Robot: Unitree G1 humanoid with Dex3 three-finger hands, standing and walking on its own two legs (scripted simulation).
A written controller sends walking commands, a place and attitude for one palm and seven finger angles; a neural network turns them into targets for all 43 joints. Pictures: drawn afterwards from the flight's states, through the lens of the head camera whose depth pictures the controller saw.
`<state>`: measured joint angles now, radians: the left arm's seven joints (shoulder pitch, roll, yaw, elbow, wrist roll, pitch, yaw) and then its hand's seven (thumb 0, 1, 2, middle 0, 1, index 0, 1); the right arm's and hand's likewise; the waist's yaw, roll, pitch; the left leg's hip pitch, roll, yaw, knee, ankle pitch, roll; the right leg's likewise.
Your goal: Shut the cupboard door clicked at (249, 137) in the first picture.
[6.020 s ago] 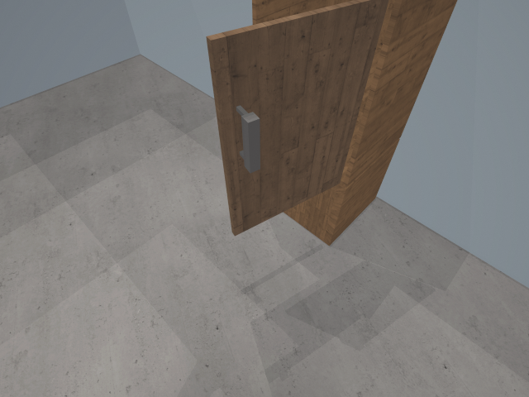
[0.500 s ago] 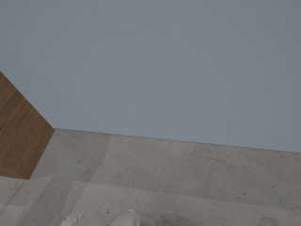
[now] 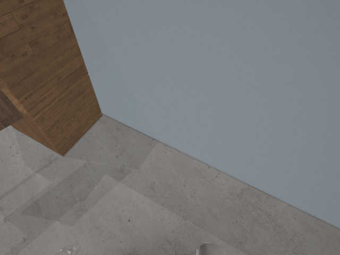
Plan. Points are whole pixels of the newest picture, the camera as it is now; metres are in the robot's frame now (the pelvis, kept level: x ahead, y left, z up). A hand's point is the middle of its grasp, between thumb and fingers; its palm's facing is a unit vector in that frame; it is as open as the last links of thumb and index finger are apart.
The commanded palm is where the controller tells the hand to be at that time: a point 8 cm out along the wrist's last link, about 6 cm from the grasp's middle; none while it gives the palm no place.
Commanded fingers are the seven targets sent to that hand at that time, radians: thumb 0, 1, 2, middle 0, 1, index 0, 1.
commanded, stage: turn to face it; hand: left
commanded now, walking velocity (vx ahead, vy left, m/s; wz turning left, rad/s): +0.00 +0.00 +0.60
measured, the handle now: out of the picture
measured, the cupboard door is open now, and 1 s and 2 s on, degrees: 76 76 76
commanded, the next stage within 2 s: take the last steps up to it in 1.22 s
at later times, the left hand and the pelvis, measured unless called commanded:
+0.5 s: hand out of the picture -0.01 +0.16 -0.17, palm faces +0.34 -0.91 -0.23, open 7.3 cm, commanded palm none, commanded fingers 0.00 0.90 0.90 -0.20 -0.30 -0.20 -0.30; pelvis +0.01 -0.04 +0.00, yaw +20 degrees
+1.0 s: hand out of the picture +0.00 +0.16 -0.15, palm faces +0.57 -0.77 -0.29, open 7.4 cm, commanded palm none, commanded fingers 0.00 0.90 0.90 -0.20 -0.30 -0.20 -0.30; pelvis +0.03 -0.07 -0.01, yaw +37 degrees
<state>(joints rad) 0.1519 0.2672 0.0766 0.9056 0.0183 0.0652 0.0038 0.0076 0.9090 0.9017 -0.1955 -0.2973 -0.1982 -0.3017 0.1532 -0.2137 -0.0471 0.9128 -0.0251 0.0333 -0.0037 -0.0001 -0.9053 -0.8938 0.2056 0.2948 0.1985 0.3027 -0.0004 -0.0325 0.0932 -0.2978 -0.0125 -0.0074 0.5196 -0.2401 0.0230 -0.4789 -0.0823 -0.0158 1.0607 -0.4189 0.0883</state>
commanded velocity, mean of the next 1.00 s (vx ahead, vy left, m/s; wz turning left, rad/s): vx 0.00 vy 0.00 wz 0.57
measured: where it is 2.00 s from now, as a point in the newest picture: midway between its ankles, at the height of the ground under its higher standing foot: outside the picture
